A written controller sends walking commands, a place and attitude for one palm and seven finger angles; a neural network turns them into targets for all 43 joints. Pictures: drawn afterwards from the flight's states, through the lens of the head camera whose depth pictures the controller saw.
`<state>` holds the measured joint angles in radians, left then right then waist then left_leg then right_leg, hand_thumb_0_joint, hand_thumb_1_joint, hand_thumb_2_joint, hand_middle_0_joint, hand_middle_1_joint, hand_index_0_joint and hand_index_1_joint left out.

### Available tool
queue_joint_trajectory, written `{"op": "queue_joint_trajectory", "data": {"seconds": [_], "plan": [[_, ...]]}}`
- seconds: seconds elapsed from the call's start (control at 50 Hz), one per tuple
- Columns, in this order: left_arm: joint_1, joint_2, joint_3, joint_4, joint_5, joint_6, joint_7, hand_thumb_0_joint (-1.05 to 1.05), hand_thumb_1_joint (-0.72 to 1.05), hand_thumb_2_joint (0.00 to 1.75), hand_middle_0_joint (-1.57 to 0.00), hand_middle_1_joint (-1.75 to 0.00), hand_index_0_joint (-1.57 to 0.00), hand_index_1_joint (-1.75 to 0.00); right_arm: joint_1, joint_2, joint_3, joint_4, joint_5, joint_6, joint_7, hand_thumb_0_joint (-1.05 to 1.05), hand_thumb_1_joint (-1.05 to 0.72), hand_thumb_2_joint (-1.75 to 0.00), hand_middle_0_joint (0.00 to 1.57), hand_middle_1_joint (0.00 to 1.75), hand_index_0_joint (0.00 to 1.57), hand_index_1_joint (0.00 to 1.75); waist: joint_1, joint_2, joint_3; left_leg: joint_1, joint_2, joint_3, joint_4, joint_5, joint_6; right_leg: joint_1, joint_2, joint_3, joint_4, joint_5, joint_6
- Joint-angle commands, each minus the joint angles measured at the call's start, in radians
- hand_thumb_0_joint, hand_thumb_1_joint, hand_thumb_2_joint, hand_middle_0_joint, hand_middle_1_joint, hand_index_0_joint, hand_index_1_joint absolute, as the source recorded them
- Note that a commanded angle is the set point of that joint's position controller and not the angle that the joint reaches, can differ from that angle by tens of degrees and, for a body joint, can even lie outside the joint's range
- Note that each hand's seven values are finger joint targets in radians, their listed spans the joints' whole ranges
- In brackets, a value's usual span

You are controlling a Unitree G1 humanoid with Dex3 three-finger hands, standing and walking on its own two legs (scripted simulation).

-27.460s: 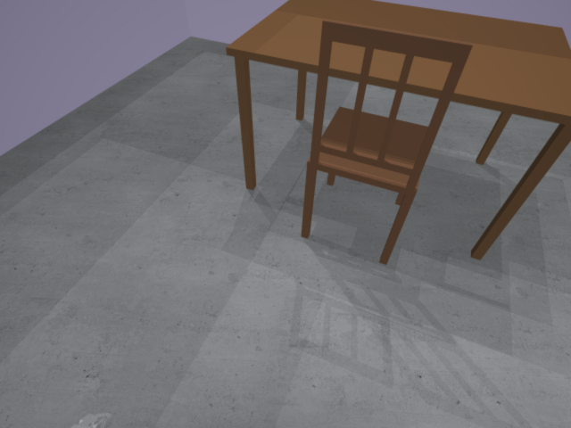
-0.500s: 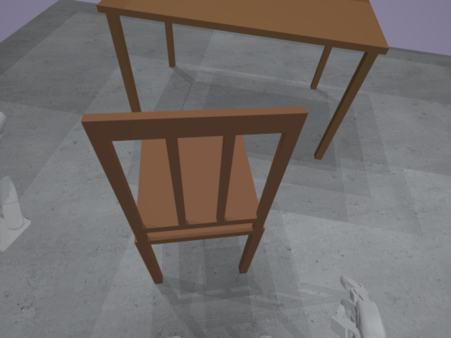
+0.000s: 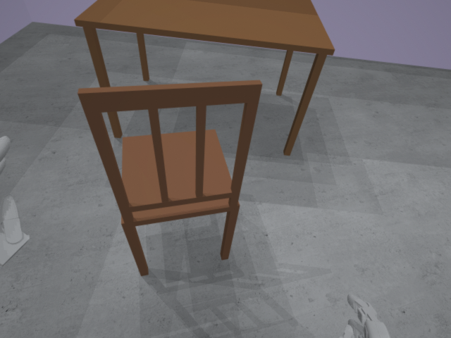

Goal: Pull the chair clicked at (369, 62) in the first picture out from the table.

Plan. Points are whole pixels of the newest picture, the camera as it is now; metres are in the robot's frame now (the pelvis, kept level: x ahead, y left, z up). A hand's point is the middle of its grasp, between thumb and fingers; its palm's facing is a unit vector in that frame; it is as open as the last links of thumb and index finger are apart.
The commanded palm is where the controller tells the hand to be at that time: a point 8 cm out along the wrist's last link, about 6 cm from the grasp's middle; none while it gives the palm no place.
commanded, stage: stop stepping back and stand still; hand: left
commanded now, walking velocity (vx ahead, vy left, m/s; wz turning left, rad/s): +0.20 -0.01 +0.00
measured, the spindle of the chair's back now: (159, 161) +0.55 +0.18 -0.06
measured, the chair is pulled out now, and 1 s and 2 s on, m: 0.63 0.63 0.63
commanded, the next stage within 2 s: let the arm hang, fingers relaxed in 0.98 s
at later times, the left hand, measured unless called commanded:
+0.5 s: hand out of the picture +0.12 +0.26 +0.19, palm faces +0.48 -0.77 -0.43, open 7.4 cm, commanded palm +0.05 +0.29 +0.19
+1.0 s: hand out of the picture +0.09 +0.27 +0.18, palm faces +0.45 -0.71 -0.54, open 7.4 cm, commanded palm +0.03 +0.30 +0.19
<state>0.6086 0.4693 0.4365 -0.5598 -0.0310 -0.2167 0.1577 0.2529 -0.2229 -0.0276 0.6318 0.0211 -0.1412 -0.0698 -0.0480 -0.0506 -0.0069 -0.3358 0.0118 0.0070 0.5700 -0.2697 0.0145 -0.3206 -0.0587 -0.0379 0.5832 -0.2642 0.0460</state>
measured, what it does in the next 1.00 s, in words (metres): steps on the spot: right foot, then left foot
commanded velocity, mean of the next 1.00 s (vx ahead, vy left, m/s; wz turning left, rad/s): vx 0.11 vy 0.01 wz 0.00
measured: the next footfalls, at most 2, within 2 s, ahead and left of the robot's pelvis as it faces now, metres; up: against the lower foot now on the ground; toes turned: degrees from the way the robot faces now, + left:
right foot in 0.54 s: -0.01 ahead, -0.11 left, +0.00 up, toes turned +3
left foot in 0.78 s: -0.05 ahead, +0.12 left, +0.00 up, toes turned +3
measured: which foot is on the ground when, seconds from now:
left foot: down 0.00-0.56, up 0.58-0.76, down 0.78-1.00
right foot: down 0.00-0.42, up 0.44-0.52, down 0.54-1.00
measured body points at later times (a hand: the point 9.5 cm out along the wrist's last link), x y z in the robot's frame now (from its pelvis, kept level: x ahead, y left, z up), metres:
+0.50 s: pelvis -0.08 -0.01 +0.00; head -0.11 +0.00 +0.45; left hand +0.09 +0.30 +0.21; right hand +0.08 -0.23 -0.08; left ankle +0.04 +0.11 -0.72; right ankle -0.04 -0.12 -0.70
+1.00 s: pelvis -0.09 +0.00 +0.01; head -0.09 +0.00 +0.46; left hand +0.06 +0.31 +0.21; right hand +0.06 -0.23 -0.09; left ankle -0.09 +0.12 -0.72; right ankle -0.05 -0.10 -0.73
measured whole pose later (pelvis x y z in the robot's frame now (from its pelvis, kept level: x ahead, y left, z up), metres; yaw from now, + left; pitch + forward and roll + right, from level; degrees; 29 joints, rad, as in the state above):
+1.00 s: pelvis -0.09 +0.00 +0.01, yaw +3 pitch -1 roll +0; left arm 0.56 0.45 0.44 -0.46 -0.01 -0.21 0.14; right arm 0.25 -0.19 -0.01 0.67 0.01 -0.15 -0.05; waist -0.01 0.01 0.01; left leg -0.26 0.02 0.01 0.58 -0.33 0.01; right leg -0.28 0.01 -0.05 0.53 -0.23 -0.03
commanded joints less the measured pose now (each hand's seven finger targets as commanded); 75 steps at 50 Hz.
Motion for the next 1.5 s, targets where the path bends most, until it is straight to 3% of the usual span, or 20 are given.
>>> {"op": "queue_joint_trajectory", "data": {"seconds": [0.0,0.12,0.3,0.4,0.48,0.5,0.54,0.56,0.62,0.7,0.8,0.88,0.96,1.04,1.06,1.08,1.12,1.2,1.3,1.48], "plan": [[-0.038,0.193,0.154,-0.215,0.009,-0.060,0.021,0.00,0.90,0.90,-0.20,-0.30,-0.20,-0.30,-0.112,-0.117,-0.022,-0.163,0.004,-0.079,-0.015,0.00,-0.90,-0.90,0.20,0.30,0.20,0.30,0.037,0.393,-0.015,-0.134,0.196,-0.281,-0.417,-0.446,0.071,0.099,0.019,0.002,0.067,-0.184,-0.035],[-0.086,0.153,0.111,-0.128,0.019,-0.053,0.015,0.00,0.90,0.90,-0.20,-0.30,-0.20,-0.30,-0.075,-0.117,-0.028,-0.107,-0.002,-0.097,-0.004,0.00,-0.90,-0.90,0.20,0.30,0.20,0.30,0.044,0.194,-0.013,-0.131,0.088,-0.137,-0.274,-0.371,0.039,0.185,0.029,0.012,-0.162,-0.136,-0.063],[-0.254,0.129,0.071,-0.083,0.013,-0.014,0.026,0.00,0.90,0.90,-0.20,-0.30,-0.20,-0.30,-0.090,-0.104,-0.017,-0.067,-0.025,-0.049,-0.012,0.00,-0.90,-0.90,0.20,0.30,0.20,0.30,0.024,-0.051,0.006,0.148,-0.001,-0.025,0.093,-0.196,0.019,-0.200,-0.102,0.199,-0.296,-0.435,-0.170],[-0.240,0.140,0.096,-0.186,0.023,0.001,0.021,0.00,0.90,0.90,-0.20,-0.30,-0.20,-0.30,-0.141,-0.104,-0.013,-0.125,-0.021,-0.035,-0.016,0.00,-0.90,-0.90,0.20,0.30,0.20,0.30,0.045,0.406,0.026,-0.184,0.214,-0.376,-0.483,-0.680,0.071,0.052,0.120,-0.047,0.307,-0.263,-0.062],[-0.103,0.132,0.099,-0.067,0.020,-0.015,-0.001,0.00,0.90,0.90,-0.20,-0.30,-0.20,-0.30,-0.113,-0.073,-0.017,-0.124,-0.011,-0.035,0.009,0.00,-0.90,-0.90,0.20,0.30,0.20,0.30,0.081,0.229,0.016,-0.289,0.117,-0.141,-0.280,-0.437,0.045,0.293,0.090,-0.078,-0.040,-0.197,-0.085],[-0.087,0.140,0.099,-0.076,0.016,-0.019,-0.006,0.00,0.90,0.90,-0.20,-0.30,-0.20,-0.30,-0.107,-0.073,-0.019,-0.123,-0.017,-0.031,0.010,0.00,-0.90,-0.90,0.20,0.30,0.20,0.30,0.078,0.144,0.013,-0.245,0.058,-0.074,-0.130,-0.375,0.019,0.271,0.060,-0.017,-0.198,-0.208,-0.114],[-0.132,0.191,0.127,-0.138,-0.001,-0.029,-0.011,0.00,0.90,0.90,-0.20,-0.30,-0.20,-0.30,-0.101,-0.081,-0.023,-0.118,-0.018,-0.009,0.011,0.00,-0.90,-0.90,0.20,0.30,0.20,0.30,0.058,-0.124,0.004,-0.210,-0.067,0.035,0.527,-0.176,-0.028,0.042,-0.276,0.510,-0.487,-0.350,-0.289],[-0.174,0.150,0.099,-0.092,-0.003,-0.023,-0.014,0.00,0.90,0.90,-0.20,-0.30,-0.20,-0.30,-0.078,-0.090,-0.028,-0.103,-0.012,-0.017,0.013,0.00,-0.90,-0.90,0.20,0.30,0.20,0.30,0.032,-0.178,0.020,-0.185,-0.041,-0.034,0.677,-0.098,-0.029,-0.093,-0.318,0.553,-0.527,-0.431,-0.312],[-0.247,0.150,0.080,-0.078,0.002,-0.019,-0.010,0.00,0.90,0.90,-0.20,-0.30,-0.20,-0.30,-0.108,-0.085,-0.006,-0.095,-0.012,-0.024,0.005,0.00,-0.90,-0.90,0.20,0.30,0.20,0.30,0.012,-0.065,0.082,-0.055,0.051,-0.041,0.477,-0.086,-0.002,-0.229,-0.243,0.271,-0.450,-0.319,-0.231],[-0.254,0.139,0.062,-0.133,0.021,-0.035,0.026,0.00,0.90,0.90,-0.20,-0.30,-0.20,-0.30,-0.111,-0.081,-0.003,-0.111,-0.030,-0.072,-0.029,0.00,-0.90,-0.90,0.20,0.30,0.20,0.30,0.050,0.056,-0.020,0.193,-0.019,0.090,-0.129,-0.130,0.033,-0.052,-0.141,0.193,-0.333,-0.335,-0.163],[-0.147,0.157,0.104,-0.117,0.030,-0.035,0.021,0.00,0.90,0.90,-0.20,-0.30,-0.20,-0.30,-0.115,-0.092,-0.023,-0.117,-0.013,-0.071,-0.015,0.00,-0.90,-0.90,0.20,0.30,0.20,0.30,0.046,0.377,-0.045,0.101,0.268,-0.286,-0.364,-0.125,0.154,-0.066,0.010,0.028,0.254,-0.217,-0.046],[-0.060,0.162,0.133,-0.058,0.024,-0.038,0.008,0.00,0.90,0.90,-0.20,-0.30,-0.20,-0.30,-0.105,-0.106,-0.025,-0.111,0.003,-0.062,0.006,0.00,-0.90,-0.90,0.20,0.30,0.20,0.30,0.060,0.045,0.036,-0.155,0.142,-0.112,-0.180,-0.145,0.073,0.242,-0.009,0.080,-0.167,0.007,-0.054],[-0.068,0.157,0.134,-0.065,0.001,-0.043,0.013,0.00,0.90,0.90,-0.20,-0.30,-0.20,-0.30,-0.077,-0.104,-0.040,-0.104,-0.003,-0.053,0.012,0.00,-0.90,-0.90,0.20,0.30,0.20,0.30,0.038,-0.077,-0.005,0.029,0.005,-0.004,-0.007,-0.130,0.016,0.058,-0.169,0.337,-0.374,-0.184,-0.158],[-0.116,0.140,0.107,-0.092,0.008,-0.050,0.017,0.00,0.90,0.90,-0.20,-0.30,-0.20,-0.30,-0.115,-0.109,-0.027,-0.108,-0.007,-0.062,-0.005,0.00,-0.90,-0.90,0.20,0.30,0.20,0.30,0.047,0.128,-0.043,0.136,0.092,-0.099,-0.253,0.041,0.033,0.121,-0.054,0.163,-0.195,0.052,-0.086],[-0.144,-0.109,-0.318,0.623,0.101,0.129,-0.128,0.00,0.90,0.90,-0.20,-0.30,-0.20,-0.30,-0.044,-0.226,-0.066,0.088,-0.029,-0.051,0.090,0.00,-0.90,-0.90,0.20,0.30,0.20,0.30,-0.033,0.170,0.008,0.089,0.130,-0.174,-0.078,0.405,0.062,-0.045,-0.044,0.046,0.091,0.318,-0.072],[-0.138,-0.176,-0.308,0.659,0.073,0.203,-0.141,0.00,0.90,0.90,-0.20,-0.30,-0.20,-0.30,-0.031,-0.131,-0.045,0.077,-0.026,0.022,0.085,0.00,-0.90,-0.90,0.20,0.30,0.20,0.30,0.017,0.174,-0.034,0.027,0.150,-0.147,-0.148,0.543,0.062,0.019,-0.006,0.024,0.088,0.111,-0.055],[-0.178,-0.199,-0.343,0.744,0.064,0.215,-0.140,0.00,0.90,0.90,-0.20,-0.30,-0.20,-0.30,-0.055,-0.115,-0.022,0.044,-0.045,0.053,0.079,0.00,-0.90,-0.90,0.20,0.30,0.20,0.30,0.049,0.030,-0.079,0.019,0.180,-0.205,-0.142,0.514,0.084,0.057,0.003,0.036,0.057,-0.020,-0.057],[-0.264,-0.124,-0.366,1.002,0.063,0.201,-0.132,0.00,0.90,0.90,-0.20,-0.30,-0.20,-0.30,0.006,-0.106,-0.013,0.095,-0.042,0.097,0.072,0.00,-0.90,-0.90,0.20,0.30,0.20,0.30,0.028,-0.189,-0.114,0.096,0.013,-0.075,-0.024,0.326,0.009,0.201,-0.109,0.165,-0.080,0.567,-0.142],[-0.318,-0.122,-0.407,1.291,0.044,0.220,-0.129,0.00,0.90,0.90,-0.20,-0.30,-0.20,-0.30,-0.030,-0.097,0.015,0.198,-0.044,0.117,0.062,0.00,-0.90,-0.90,0.20,0.30,0.20,0.30,0.050,0.194,0.025,0.100,0.069,-0.121,-0.197,0.246,0.027,0.140,-0.015,0.125,-0.139,0.145,-0.091],[-0.311,-0.166,-0.420,1.490,0.043,0.214,-0.131,0.00,0.90,0.90,-0.20,-0.30,-0.20,-0.30,0.086,-0.063,0.009,0.306,-0.041,0.131,0.051,0.00,-0.90,-0.90,0.20,0.30,0.20,0.30,0.038,0.101,0.063,0.083,0.073,-0.117,-0.253,-0.030,0.035,0.128,-0.018,0.119,-0.237,0.027,-0.102]]}}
